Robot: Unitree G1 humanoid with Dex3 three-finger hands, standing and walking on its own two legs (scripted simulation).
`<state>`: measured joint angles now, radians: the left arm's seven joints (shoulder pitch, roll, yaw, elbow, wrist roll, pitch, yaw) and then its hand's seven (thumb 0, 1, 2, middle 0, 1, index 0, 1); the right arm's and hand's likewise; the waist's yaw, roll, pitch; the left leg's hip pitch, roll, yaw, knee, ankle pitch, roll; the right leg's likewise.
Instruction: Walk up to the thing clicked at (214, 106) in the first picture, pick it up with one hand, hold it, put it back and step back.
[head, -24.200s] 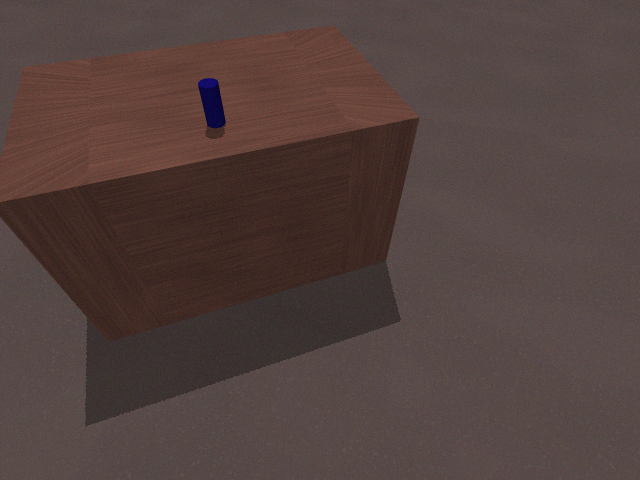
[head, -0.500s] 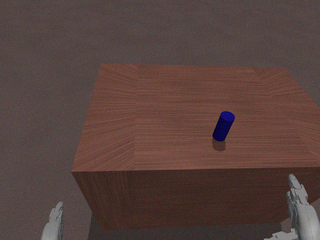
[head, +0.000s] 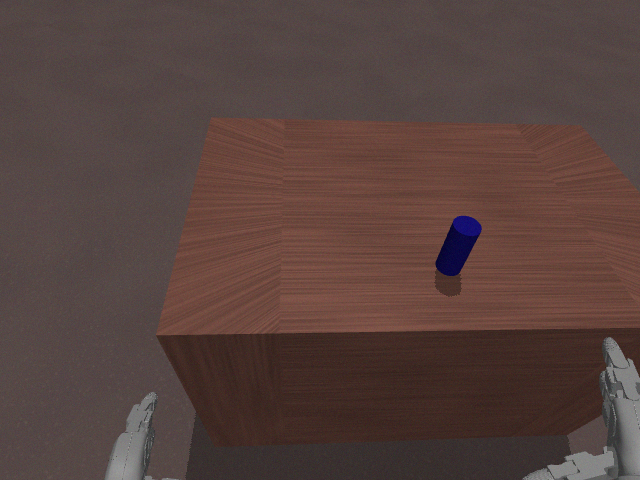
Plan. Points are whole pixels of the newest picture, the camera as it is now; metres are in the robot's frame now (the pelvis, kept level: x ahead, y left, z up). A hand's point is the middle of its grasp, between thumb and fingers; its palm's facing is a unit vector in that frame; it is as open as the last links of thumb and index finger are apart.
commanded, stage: home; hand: right
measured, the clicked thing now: (457, 247) +0.51 -0.27 -0.06
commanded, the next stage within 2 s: none
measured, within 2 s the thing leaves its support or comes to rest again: neither
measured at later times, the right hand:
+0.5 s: hand (458, 435) +0.20 -0.19 -0.09, palm faces +0.08 +0.97 -0.22, open 17.6 cm
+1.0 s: hand out of the picture +0.13 -0.26 -0.12, palm faces -0.07 +0.92 -0.39, open 17.6 cm
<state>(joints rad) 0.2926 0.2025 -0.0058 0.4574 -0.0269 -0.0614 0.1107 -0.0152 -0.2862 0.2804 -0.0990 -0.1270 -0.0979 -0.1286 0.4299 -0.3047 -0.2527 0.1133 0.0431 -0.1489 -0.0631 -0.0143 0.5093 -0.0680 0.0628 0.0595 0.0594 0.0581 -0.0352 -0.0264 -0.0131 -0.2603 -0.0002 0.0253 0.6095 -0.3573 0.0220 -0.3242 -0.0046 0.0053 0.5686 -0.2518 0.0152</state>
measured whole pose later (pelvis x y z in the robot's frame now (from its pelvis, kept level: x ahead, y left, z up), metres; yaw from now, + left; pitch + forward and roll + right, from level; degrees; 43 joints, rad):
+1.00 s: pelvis +0.02 -0.02 +0.01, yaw +1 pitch -1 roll +0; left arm 0.19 0.33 0.02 0.89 0.03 0.00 0.00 0.00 0.90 0.90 -0.20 -0.30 -0.21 -0.30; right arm 0.23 -0.33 0.00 0.84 -0.04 -0.03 -0.02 -0.01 0.56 -0.03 0.06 0.05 0.06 0.05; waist 0.02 -0.03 0.00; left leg -0.16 0.00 0.00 0.51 -0.33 0.00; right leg -0.23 -0.01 -0.02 0.52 -0.26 0.00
